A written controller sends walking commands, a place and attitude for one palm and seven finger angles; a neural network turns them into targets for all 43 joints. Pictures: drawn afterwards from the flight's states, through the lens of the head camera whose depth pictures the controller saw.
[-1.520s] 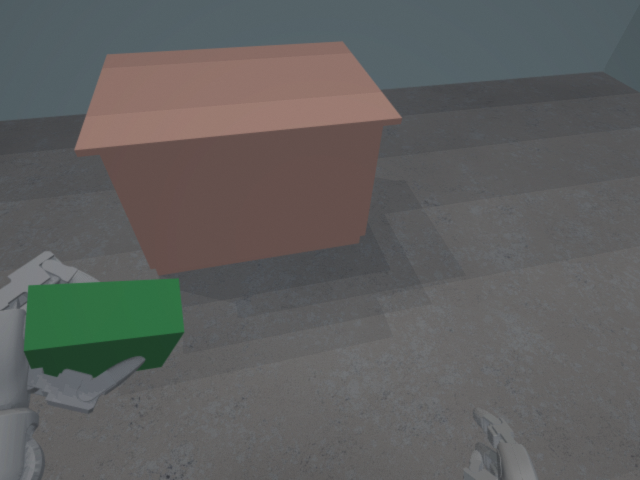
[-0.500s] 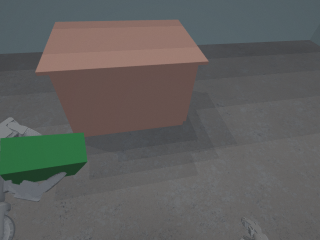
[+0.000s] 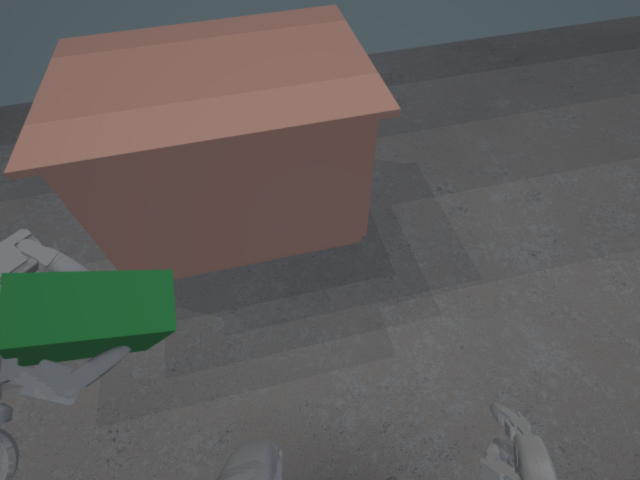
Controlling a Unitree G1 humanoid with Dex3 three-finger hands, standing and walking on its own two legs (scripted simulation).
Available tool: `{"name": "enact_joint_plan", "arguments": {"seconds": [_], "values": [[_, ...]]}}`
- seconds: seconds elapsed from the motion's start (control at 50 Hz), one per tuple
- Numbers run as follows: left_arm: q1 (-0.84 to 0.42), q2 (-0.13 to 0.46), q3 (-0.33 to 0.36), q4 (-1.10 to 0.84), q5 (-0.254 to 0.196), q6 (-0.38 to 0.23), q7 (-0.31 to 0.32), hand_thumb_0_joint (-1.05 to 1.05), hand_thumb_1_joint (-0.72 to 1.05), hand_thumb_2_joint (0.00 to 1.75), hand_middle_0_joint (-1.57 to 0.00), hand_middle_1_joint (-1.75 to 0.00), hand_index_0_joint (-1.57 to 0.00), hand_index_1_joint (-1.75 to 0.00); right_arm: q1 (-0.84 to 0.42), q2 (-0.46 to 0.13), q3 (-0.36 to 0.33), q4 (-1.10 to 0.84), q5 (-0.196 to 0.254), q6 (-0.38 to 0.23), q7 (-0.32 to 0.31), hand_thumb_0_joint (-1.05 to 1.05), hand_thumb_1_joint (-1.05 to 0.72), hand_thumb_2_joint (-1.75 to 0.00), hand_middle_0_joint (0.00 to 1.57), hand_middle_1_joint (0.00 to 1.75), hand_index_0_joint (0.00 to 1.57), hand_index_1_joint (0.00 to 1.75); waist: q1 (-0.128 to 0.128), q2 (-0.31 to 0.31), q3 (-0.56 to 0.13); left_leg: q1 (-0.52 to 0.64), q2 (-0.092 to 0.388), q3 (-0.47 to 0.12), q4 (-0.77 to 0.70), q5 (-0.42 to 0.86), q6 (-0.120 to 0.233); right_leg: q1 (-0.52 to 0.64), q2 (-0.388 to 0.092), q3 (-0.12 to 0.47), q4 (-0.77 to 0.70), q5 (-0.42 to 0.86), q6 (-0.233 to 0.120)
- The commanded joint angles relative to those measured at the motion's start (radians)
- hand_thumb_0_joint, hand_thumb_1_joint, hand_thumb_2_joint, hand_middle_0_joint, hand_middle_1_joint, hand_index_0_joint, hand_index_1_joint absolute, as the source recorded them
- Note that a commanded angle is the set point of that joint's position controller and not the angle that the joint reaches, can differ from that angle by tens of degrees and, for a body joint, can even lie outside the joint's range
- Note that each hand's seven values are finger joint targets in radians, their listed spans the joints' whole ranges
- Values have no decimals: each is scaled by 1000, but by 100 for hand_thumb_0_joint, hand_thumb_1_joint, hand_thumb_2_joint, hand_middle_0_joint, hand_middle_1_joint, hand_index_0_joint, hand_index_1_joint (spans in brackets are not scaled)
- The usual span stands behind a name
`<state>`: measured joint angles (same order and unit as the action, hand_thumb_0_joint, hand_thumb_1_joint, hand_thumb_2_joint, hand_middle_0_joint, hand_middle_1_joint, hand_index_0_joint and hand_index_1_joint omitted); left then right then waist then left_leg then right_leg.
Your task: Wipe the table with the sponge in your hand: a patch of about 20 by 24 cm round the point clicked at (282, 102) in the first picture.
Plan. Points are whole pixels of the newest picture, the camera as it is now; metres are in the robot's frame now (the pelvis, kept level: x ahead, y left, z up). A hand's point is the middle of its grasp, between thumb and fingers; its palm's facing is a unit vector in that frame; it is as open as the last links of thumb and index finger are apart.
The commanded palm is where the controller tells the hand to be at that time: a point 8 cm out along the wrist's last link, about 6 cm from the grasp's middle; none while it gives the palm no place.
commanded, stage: walk to a spot facing it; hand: left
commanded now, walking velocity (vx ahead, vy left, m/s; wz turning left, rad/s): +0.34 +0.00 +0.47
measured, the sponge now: (112, 318) +0.24 +0.19 +0.16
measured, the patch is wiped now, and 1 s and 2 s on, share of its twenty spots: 0.00 0.00 0.00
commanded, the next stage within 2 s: turn to face it in 0.32 s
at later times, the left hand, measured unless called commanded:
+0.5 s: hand (45, 219) +0.32 +0.27 +0.20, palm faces +0.52 -0.74 -0.42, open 9.6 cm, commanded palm +0.24 +0.30 +0.19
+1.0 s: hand (166, 160) +0.40 +0.18 +0.20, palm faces +0.36 -0.83 -0.44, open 9.6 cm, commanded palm +0.35 +0.23 +0.19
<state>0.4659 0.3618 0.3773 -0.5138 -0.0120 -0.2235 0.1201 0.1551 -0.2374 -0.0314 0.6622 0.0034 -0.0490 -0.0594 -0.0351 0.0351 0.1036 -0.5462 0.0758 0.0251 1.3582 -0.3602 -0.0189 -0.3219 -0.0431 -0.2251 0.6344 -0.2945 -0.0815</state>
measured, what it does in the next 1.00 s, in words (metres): walks ahead: left foot, then right foot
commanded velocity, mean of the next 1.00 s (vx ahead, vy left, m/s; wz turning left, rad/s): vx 0.10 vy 0.00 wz -0.11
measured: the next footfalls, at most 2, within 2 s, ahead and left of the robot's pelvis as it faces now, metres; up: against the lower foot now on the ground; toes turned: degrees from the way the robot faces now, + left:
left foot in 0.32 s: +0.21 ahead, +0.14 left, +0.00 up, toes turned +16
right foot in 0.68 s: +0.27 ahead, -0.13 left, +0.00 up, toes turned +1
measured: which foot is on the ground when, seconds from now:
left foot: up 0.00-0.30, down 0.32-0.68, up 0.70-0.96, down 0.98-1.00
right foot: down 0.00-0.32, up 0.34-0.66, down 0.68-1.00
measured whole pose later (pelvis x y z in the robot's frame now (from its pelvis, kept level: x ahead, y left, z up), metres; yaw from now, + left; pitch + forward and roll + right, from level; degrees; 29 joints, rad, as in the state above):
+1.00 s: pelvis +0.18 -0.05 +0.00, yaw -1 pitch +0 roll +1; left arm 0.49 0.42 0.40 -0.57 -0.03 -0.25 0.14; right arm 0.17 -0.26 -0.04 0.54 0.01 -0.05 -0.06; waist -0.03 -0.04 0.03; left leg -0.26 0.04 0.09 0.55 -0.28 -0.01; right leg -0.36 0.05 0.01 0.59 -0.24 -0.06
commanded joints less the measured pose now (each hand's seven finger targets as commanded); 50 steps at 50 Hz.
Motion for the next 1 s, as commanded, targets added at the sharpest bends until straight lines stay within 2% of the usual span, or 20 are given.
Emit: {"name": "enact_joint_plan", "arguments": {"seconds": [0.0,0.18,0.24,0.26,0.28,0.3,0.32,0.36,0.46,0.6,0.62,0.64,0.66,0.68,0.72,0.78,0.86,0.92,0.94,0.98], "values": [[4,211,174,-231,-19,-70,43,0,10,130,-120,-160,-120,-160,-48,-61,-21,-180,-7,-29,0,0,-90,-90,20,30,20,30,22,-75,-185,-137,74,-13,-145,95,-12,191,-324,238,-336,266,-61],[-42,172,106,-231,-13,-38,80,0,10,130,-120,-160,-120,-160,-16,-37,-12,-248,-8,-50,-15,0,-90,-90,20,30,20,30,70,-179,-150,71,-2,173,-664,87,27,256,-311,131,-267,389,-40],[-134,175,82,-254,-8,-33,93,0,10,130,-120,-160,-120,-160,12,-40,-13,-238,-11,-54,-22,0,-90,-90,20,30,20,30,32,-148,-193,258,-68,222,-792,122,34,218,-291,73,-55,505,-10],[-149,168,63,-257,-10,-35,92,0,10,130,-120,-160,-120,-160,22,-48,-16,-238,-9,-56,-31,0,-90,-90,20,30,20,30,5,-60,-223,415,-69,199,-856,164,55,130,-259,32,129,511,33],[-179,181,76,-302,-10,-52,94,0,10,130,-120,-160,-120,-160,19,-60,-17,-247,-9,-63,-29,0,-90,-90,20,30,20,30,-3,100,-289,572,62,-54,-918,243,137,-14,-169,10,385,299,85],[-184,188,94,-313,-19,-69,92,0,10,130,-120,-160,-120,-160,4,-68,-11,-252,-9,-74,-17,0,-90,-90,20,30,20,30,21,300,-288,684,336,-512,-982,570,297,-259,-17,80,628,-290,129],[-217,233,100,-260,-4,-71,74,0,10,130,-120,-160,-120,-160,0,-72,-6,-235,-2,-77,2,0,-90,-90,20,30,20,30,19,204,-254,598,373,-597,-1018,457,325,-306,-36,216,698,-336,108],[-148,293,193,-312,-4,-69,61,0,10,130,-120,-160,-120,-160,-33,-73,-31,-221,4,-72,2,0,-90,-90,20,30,20,30,33,179,-246,506,346,-531,-1015,290,331,-347,-82,273,696,-285,120],[50,161,145,-333,-35,-74,46,0,10,130,-120,-160,-120,-160,-15,-57,-19,-206,7,-91,20,0,-90,-90,20,30,20,30,47,202,-250,286,198,-108,-1039,266,191,-115,-48,136,354,-91,128],[-190,110,35,-110,-10,-37,49,0,10,130,-120,-160,-120,-160,-6,-70,2,-186,7,-112,-17,0,-90,-90,20,30,20,30,41,140,-193,286,189,46,-910,98,91,75,45,52,-67,-20,141],[-240,109,19,-99,-2,-32,47,0,10,130,-120,-160,-120,-160,-10,-67,2,-186,6,-111,-17,0,-90,-90,20,30,20,30,40,86,-176,261,167,65,-830,61,66,106,28,84,-151,38,130],[-284,141,23,-95,8,-32,46,0,10,130,-120,-160,-120,-160,-6,-53,4,-184,2,-109,-16,0,-90,-90,20,30,20,30,29,-57,-169,238,104,106,-671,-6,32,93,-71,245,-228,195,82],[-309,180,26,-99,13,-25,52,0,10,130,-120,-160,-120,-160,-13,-26,13,-191,-3,-110,-19,0,-90,-90,20,30,20,30,25,-250,-179,107,-9,122,-504,-145,-4,141,-232,527,-272,417,-5],[-320,180,43,-119,-8,-15,51,0,10,130,-120,-160,-120,-160,-43,-44,2,-198,-2,-123,-16,0,-90,-90,20,30,20,30,55,-340,-190,57,-45,65,-343,-230,-21,142,-305,659,-314,482,-64],[-273,201,74,-185,-10,-32,56,0,10,130,-120,-160,-120,-160,-60,-37,9,-187,-5,-113,-5,0,-90,-90,20,30,20,30,50,-254,-214,22,-12,-26,-220,-165,-39,204,-296,596,-248,638,-103],[-121,209,138,-239,-18,-64,59,0,10,130,-120,-160,-120,-160,-76,-25,16,-203,-10,-78,1,0,-90,-90,20,30,20,30,47,-145,-290,100,-20,12,-408,-128,-38,246,-230,432,-176,762,-83],[31,197,177,-227,-32,-71,61,0,10,130,-120,-160,-120,-160,-59,-40,1,-242,-7,-46,10,0,-90,-90,20,30,20,30,52,-141,-302,162,-32,31,-654,-49,-34,226,-202,461,-187,588,-81],[14,186,161,-221,-36,-73,58,0,10,130,-120,-160,-120,-160,-18,-61,-10,-252,4,-34,8,0,-90,-90,20,30,20,30,31,-77,-290,347,-7,39,-903,148,-20,109,-150,453,-168,381,-17],[5,184,155,-210,-36,-75,56,0,10,130,-120,-160,-120,-160,-15,-77,-18,-256,6,-35,2,0,-90,-90,20,30,20,30,34,-18,-271,389,51,7,-970,206,2,65,-94,427,-130,290,18],[41,176,149,-142,-38,-75,47,0,10,130,-120,-160,-120,-160,-30,-89,-19,-268,8,-36,-5,0,-90,-90,20,30,20,30,57,215,-216,409,288,-223,-1041,427,119,-105,56,298,86,-106,91]]}}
